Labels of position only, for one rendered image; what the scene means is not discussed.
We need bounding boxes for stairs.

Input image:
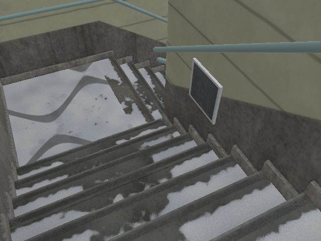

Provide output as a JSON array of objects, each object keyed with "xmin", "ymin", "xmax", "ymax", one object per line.
[
  {"xmin": 9, "ymin": 118, "xmax": 321, "ymax": 241},
  {"xmin": 120, "ymin": 62, "xmax": 166, "ymax": 120}
]

